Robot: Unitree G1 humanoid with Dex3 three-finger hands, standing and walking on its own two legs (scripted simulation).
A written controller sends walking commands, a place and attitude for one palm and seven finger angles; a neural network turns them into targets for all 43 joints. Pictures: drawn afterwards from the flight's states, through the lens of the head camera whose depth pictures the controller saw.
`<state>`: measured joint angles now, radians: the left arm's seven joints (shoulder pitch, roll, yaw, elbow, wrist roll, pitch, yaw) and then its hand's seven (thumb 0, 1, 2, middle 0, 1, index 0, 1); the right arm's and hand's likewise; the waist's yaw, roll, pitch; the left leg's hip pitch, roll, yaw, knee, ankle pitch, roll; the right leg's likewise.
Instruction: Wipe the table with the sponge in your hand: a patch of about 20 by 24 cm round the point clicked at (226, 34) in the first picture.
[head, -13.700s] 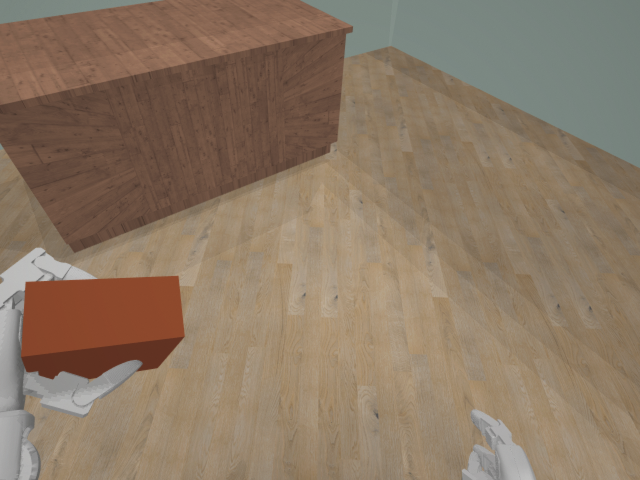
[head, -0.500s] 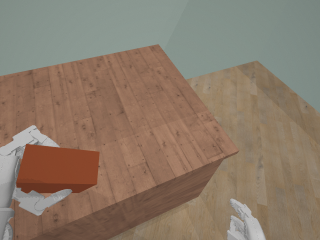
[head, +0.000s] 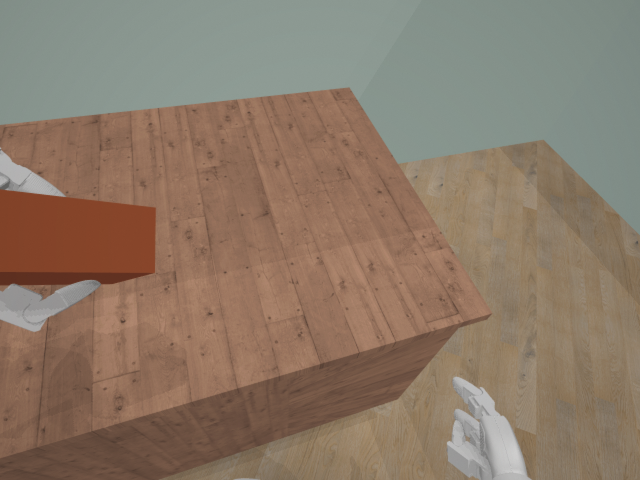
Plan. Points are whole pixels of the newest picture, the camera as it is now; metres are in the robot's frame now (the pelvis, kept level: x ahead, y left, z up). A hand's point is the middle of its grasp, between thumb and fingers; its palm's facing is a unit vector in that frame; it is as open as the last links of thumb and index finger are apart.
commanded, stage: come to a stop and stand still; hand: left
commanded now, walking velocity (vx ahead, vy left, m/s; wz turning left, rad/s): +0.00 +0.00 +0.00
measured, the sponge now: (86, 248) +0.27 +0.26 +0.17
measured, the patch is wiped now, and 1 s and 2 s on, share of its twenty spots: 0.00 0.00 0.00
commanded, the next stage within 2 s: look again from close up in 0.60 s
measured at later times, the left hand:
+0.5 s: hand (53, 330) +0.19 +0.25 +0.17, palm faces +0.42 -0.81 -0.40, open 10.1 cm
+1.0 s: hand (66, 328) +0.20 +0.25 +0.16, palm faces +0.40 -0.84 -0.38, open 10.1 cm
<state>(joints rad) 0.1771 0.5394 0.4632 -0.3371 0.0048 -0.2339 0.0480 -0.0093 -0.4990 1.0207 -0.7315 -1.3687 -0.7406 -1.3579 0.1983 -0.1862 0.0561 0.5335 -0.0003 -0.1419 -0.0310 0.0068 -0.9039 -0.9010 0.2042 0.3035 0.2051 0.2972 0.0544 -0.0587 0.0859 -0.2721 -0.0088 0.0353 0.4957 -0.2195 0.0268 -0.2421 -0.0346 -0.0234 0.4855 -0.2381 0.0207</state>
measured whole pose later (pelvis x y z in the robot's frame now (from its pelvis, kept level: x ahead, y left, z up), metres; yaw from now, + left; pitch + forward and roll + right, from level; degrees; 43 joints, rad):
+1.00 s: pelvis -0.02 +0.00 +0.00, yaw +0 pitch -2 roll -1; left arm 0.41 0.36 0.34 -0.45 -0.02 -0.16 0.11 -0.01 -0.50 1.02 -0.73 -1.37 -0.74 -1.35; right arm 0.22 -0.21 0.03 0.58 0.00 -0.12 -0.03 0.01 -0.90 -0.90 0.21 0.30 0.21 0.30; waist 0.03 -0.02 0.06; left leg -0.25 0.01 0.03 0.46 -0.17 0.02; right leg -0.21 -0.02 -0.03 0.42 -0.17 0.02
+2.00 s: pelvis +0.01 +0.01 +0.01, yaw +0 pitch +0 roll -1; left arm 0.43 0.36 0.36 -0.45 -0.04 -0.21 0.09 -0.01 -0.50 1.02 -0.73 -1.36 -0.74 -1.35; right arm 0.19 -0.20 0.02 0.58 0.00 -0.15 -0.04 0.01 -0.90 -0.90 0.20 0.30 0.21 0.30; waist 0.04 -0.04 0.06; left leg -0.23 0.00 0.03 0.44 -0.20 0.04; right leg -0.17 -0.03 -0.03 0.36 -0.18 0.03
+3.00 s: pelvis +0.00 +0.01 +0.00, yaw +0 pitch -1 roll -1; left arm 0.36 0.40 0.41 -0.43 -0.04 -0.27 0.09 -0.01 -0.50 1.02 -0.74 -1.35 -0.75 -1.34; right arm 0.21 -0.18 0.03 0.61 0.00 -0.20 -0.03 0.01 -0.90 -0.90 0.20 0.30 0.21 0.30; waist 0.06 -0.06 0.09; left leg -0.25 -0.01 0.03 0.47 -0.21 0.04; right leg -0.19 -0.04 -0.03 0.41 -0.20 0.04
